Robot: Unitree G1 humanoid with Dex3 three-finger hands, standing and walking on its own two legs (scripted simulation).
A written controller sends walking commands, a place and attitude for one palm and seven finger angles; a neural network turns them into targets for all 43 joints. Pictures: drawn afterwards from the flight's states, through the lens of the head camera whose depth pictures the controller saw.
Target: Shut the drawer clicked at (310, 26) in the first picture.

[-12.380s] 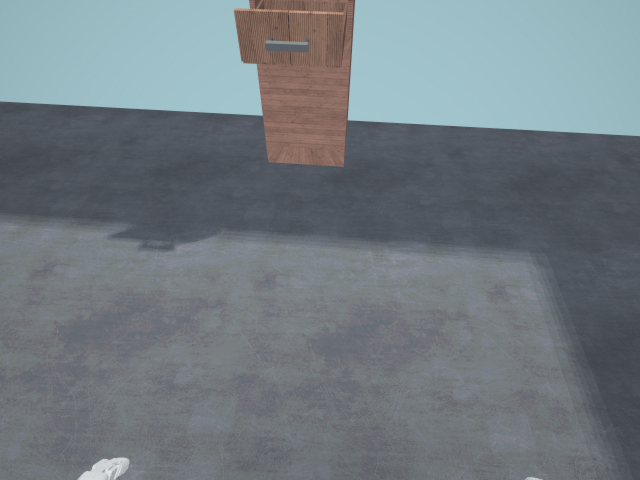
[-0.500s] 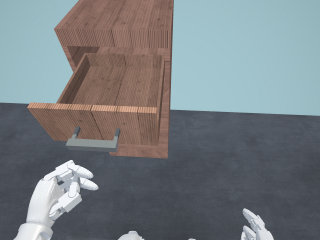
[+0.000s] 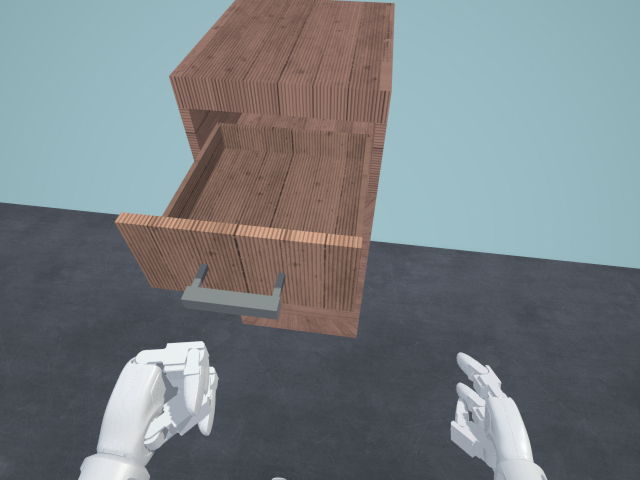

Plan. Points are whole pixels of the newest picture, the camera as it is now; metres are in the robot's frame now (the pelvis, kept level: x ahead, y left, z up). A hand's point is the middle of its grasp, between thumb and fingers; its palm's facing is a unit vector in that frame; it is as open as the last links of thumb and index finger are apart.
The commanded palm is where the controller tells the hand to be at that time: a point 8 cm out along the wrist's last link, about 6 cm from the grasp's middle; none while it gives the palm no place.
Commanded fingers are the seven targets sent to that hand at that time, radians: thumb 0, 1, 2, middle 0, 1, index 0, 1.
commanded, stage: raise the hand and make a fist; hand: left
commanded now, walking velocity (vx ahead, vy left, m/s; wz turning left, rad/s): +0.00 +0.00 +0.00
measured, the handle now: (236, 289) +0.37 +0.16 +0.01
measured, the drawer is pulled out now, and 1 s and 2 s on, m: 0.30 0.30 0.30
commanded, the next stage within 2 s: bring the fist close to the handle in 0.56 s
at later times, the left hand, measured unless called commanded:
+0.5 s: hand (203, 403) +0.18 +0.13 +0.11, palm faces -0.04 -1.00 -0.07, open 3.2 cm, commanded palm +0.15 +0.19 +0.11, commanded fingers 0.00 0.90 0.90 -1.40 -1.60 -1.40 -1.60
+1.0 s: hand (215, 392) +0.20 +0.13 +0.08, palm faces -0.06 -1.00 -0.05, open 3.2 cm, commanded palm +0.18 +0.19 +0.07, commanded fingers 0.00 0.90 0.90 -1.40 -1.60 -1.40 -1.60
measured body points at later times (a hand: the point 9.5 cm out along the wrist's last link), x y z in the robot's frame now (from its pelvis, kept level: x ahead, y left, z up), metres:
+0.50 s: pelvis +0.00 -0.02 +0.01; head +0.00 -0.04 +0.46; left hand +0.17 +0.18 +0.11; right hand +0.17 -0.26 -0.06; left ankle +0.03 +0.09 -0.69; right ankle -0.02 -0.11 -0.69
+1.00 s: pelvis +0.00 -0.03 +0.00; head +0.02 -0.05 +0.45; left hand +0.20 +0.18 +0.08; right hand +0.19 -0.27 -0.07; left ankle +0.03 +0.09 -0.69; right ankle -0.02 -0.11 -0.69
